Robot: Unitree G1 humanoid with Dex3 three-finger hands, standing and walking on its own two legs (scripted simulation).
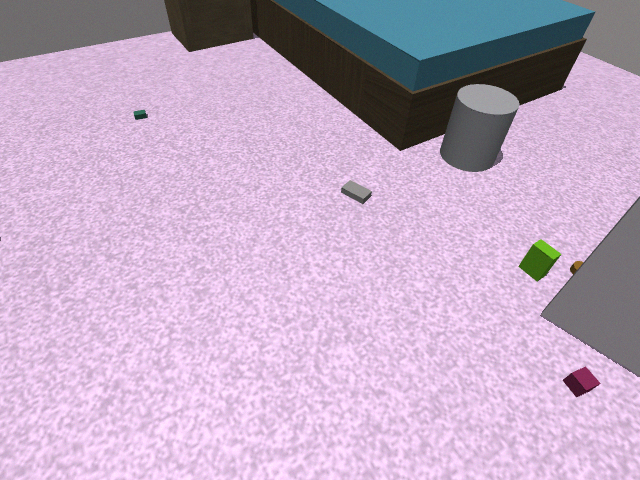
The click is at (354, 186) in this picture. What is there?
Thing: flat box
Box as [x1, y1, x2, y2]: [341, 180, 371, 203]
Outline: 341,187 341,192 361,203 364,202 370,196 371,193 370,190 350,180
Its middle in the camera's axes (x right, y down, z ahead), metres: +0.18 -0.22 +1.87
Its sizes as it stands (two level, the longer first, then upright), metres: 0.126 0.071 0.033
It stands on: the floor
